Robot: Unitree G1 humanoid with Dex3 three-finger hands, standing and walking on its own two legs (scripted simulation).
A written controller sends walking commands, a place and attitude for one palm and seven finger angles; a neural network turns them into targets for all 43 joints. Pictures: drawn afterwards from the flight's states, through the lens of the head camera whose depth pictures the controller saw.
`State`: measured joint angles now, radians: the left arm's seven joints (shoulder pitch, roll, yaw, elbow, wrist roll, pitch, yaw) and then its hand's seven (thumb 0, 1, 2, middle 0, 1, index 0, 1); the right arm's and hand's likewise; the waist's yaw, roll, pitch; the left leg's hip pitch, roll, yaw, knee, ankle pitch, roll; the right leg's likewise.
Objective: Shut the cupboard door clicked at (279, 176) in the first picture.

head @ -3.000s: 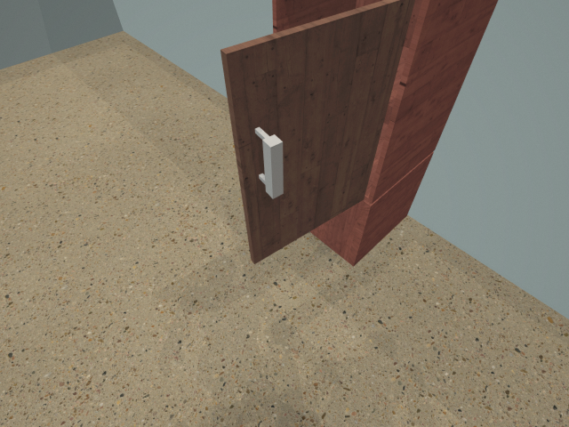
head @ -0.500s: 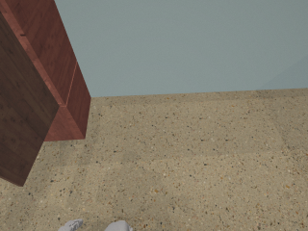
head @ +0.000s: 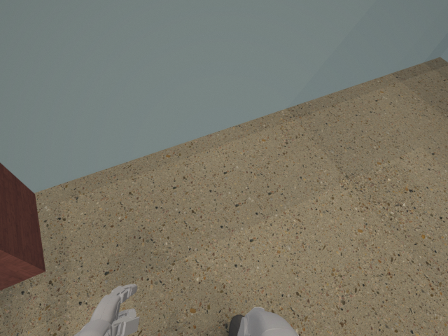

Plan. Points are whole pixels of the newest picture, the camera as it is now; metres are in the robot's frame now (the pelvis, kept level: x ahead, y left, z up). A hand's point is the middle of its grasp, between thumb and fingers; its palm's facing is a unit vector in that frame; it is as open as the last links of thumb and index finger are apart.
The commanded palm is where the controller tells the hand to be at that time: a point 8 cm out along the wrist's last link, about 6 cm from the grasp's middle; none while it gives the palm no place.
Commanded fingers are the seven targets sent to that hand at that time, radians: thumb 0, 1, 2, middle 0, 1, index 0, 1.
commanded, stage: walk to a spot facing it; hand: left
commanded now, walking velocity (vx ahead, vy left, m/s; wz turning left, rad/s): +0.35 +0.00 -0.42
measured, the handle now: out of the picture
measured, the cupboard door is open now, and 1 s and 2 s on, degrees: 82 82 82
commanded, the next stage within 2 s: turn to face it in 0.84 s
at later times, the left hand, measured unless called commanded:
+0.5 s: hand (126, 297) +0.21 +0.20 -0.18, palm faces -0.06 -0.98 -0.18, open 7.4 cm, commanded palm none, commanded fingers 0.00 0.90 0.90 -0.20 -0.30 -0.20 -0.30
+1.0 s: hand (208, 131) +0.65 +0.03 -0.15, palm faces -0.45 -0.85 -0.26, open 7.4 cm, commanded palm none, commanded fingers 0.00 0.90 0.90 -0.20 -0.30 -0.20 -0.30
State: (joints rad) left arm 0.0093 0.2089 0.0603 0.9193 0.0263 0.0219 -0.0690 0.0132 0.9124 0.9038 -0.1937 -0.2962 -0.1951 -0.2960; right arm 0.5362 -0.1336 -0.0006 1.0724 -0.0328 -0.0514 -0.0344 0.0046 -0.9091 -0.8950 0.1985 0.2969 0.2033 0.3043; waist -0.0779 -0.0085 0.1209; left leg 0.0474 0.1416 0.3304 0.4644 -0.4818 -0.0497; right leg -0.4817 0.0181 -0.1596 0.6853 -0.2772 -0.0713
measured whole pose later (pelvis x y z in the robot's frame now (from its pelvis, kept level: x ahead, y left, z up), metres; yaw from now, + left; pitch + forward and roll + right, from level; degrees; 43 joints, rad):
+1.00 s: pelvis +0.43 -0.09 +0.00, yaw -26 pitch +0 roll +0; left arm 0.08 0.24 0.07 0.91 0.01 -0.05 -0.02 0.01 0.91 0.90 -0.19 -0.30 -0.20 -0.30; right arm 0.35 -0.24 -0.05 1.06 -0.02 0.00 -0.01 0.01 -0.92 -0.90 0.20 0.30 0.20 0.30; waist -0.06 0.02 0.12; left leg -0.36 0.13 0.09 1.21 -0.46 -0.06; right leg -0.41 0.01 -0.11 0.64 -0.25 -0.08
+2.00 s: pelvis +0.57 -0.20 +0.00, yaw +8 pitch +1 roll +2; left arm 0.26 0.23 0.05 0.93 0.01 0.02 0.00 0.01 0.90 0.90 -0.20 -0.30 -0.20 -0.30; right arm 0.07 -0.26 -0.06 0.87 -0.02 0.04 0.03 0.01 -0.91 -0.90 0.19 0.30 0.20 0.30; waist 0.01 -0.05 0.10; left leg -0.30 0.01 0.10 0.58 -0.25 0.01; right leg -0.30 -0.16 -0.22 0.80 -0.48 0.03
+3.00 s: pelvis +0.62 -0.28 +0.00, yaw +45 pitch +1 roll +1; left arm 0.15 0.21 0.05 0.87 0.02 0.00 0.02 0.01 0.91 0.90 -0.20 -0.30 -0.20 -0.30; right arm 0.17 -0.26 -0.09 0.94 -0.02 0.08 0.01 0.01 -0.91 -0.89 0.20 0.30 0.20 0.30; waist -0.02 0.05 0.11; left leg -0.46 -0.03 -0.06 1.00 -0.48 -0.04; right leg -0.29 -0.06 -0.09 0.60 -0.32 -0.02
